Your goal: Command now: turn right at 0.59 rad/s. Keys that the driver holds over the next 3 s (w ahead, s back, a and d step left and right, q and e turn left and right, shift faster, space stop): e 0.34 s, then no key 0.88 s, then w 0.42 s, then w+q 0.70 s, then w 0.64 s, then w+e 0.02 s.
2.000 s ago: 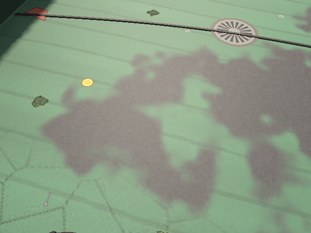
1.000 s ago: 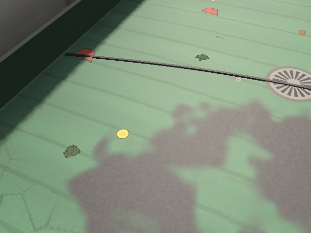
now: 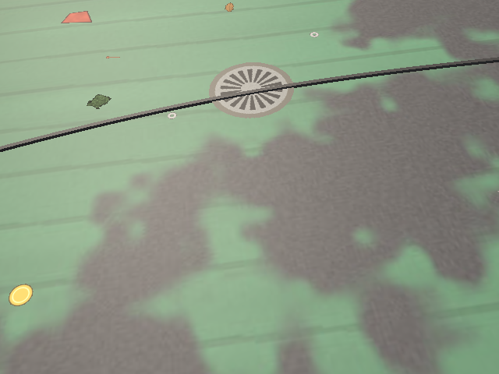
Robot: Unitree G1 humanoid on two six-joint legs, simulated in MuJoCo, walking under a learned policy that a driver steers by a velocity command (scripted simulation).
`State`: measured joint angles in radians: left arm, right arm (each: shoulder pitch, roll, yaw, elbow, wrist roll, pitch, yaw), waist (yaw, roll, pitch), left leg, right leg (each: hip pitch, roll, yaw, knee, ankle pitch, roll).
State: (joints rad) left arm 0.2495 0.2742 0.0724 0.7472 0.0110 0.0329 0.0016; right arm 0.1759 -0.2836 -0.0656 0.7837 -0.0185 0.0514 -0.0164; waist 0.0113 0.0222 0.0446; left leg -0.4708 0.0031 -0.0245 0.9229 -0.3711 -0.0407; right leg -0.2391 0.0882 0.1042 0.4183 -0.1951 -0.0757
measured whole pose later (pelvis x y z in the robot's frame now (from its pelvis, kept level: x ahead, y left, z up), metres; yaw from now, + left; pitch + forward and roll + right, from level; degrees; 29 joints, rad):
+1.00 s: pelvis -0.02 +0.02 +0.00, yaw -18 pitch -2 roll +0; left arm 0.16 0.22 0.00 0.88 0.01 0.01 0.01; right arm 0.26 -0.24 -0.01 0.87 -0.01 0.02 -0.01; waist -0.01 0.00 0.04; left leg -0.15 0.02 0.00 0.44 -0.26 -0.01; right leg -0.16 0.06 0.03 0.42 -0.23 -0.03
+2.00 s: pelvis +0.25 -0.04 -0.03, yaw -9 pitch +0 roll +1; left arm 0.40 0.19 0.01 1.07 0.02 -0.09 0.01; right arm 0.08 -0.22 -0.05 0.90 -0.03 -0.05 0.03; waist 0.01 -0.01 0.08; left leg -0.45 -0.10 0.13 0.63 -0.19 0.17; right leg -0.10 0.00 -0.07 1.04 -0.44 -0.05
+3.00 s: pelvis +0.81 -0.07 -0.01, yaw +9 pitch +1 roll -2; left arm 0.47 0.21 0.03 1.00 0.02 -0.08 0.00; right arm -0.01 -0.21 0.00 0.77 -0.03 -0.05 0.03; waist 0.09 0.02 0.04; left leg -0.49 0.02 0.06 0.54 -0.12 0.07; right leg 0.08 0.06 -0.04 0.25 -0.34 -0.04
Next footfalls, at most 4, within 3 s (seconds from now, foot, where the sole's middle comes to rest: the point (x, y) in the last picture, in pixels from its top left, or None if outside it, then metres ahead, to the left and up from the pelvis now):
0.20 left None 0.06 0.12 -0.78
0.62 right None -0.01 -0.08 -0.78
0.90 left None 0.04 0.13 -0.78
1.94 left None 0.39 -0.03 -0.78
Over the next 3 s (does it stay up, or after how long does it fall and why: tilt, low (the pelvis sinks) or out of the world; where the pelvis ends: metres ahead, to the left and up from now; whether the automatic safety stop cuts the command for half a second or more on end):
stays up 0.81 -0.07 -0.01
